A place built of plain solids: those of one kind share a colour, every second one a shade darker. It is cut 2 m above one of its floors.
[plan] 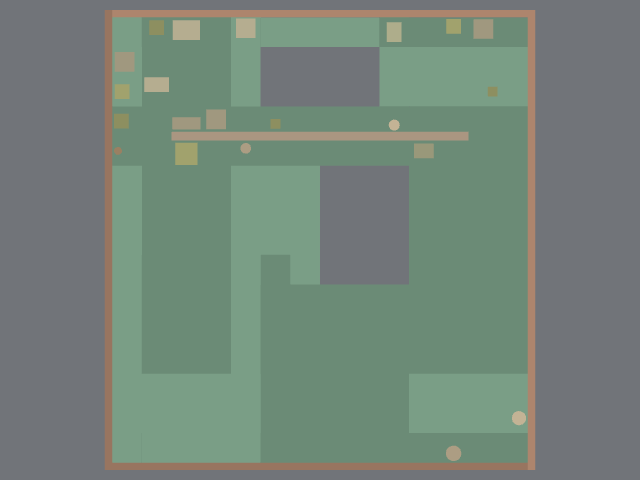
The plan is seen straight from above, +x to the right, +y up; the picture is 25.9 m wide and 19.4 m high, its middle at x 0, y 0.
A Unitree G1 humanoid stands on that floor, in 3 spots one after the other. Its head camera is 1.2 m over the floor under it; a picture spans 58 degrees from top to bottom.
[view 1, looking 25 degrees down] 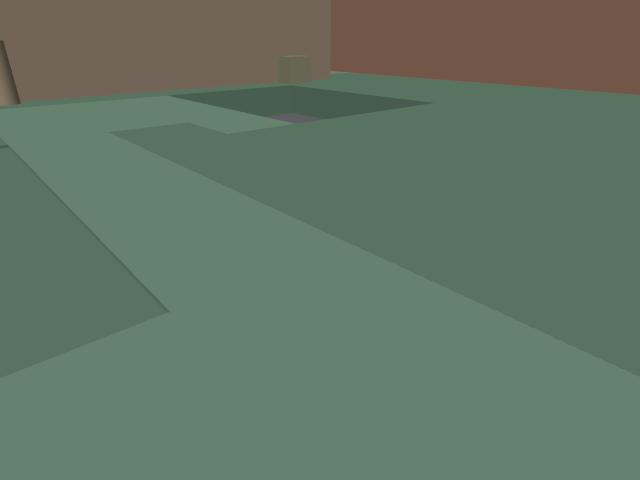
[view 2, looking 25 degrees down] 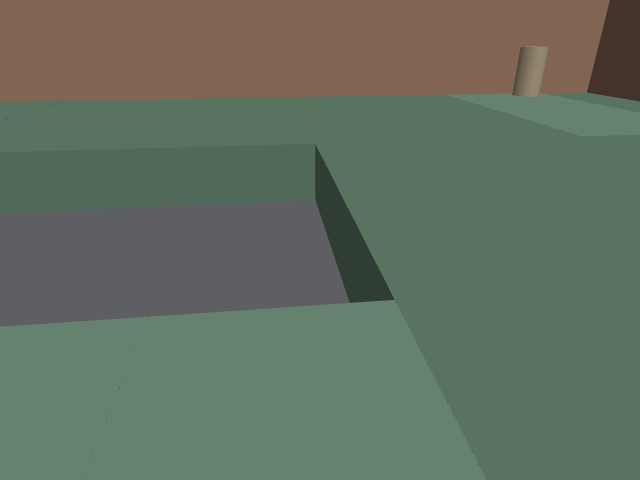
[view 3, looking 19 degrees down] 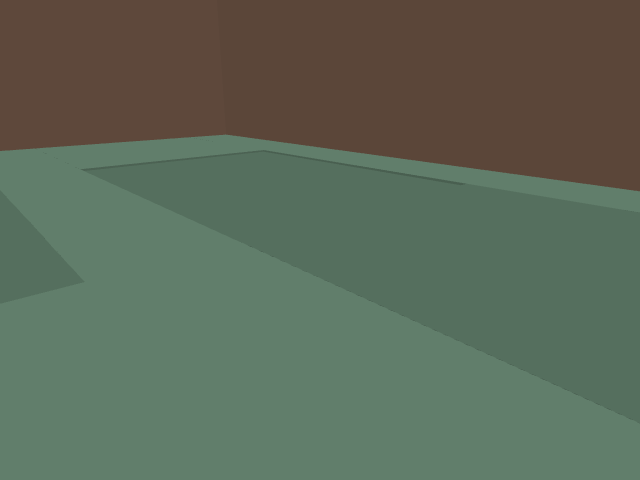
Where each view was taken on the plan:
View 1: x -4.20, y -7.20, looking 49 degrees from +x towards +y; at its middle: floor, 2.84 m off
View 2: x -1.80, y -1.20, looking -7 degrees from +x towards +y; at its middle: ground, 4.61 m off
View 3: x -1.80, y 2.40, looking -132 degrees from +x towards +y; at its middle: floor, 3.68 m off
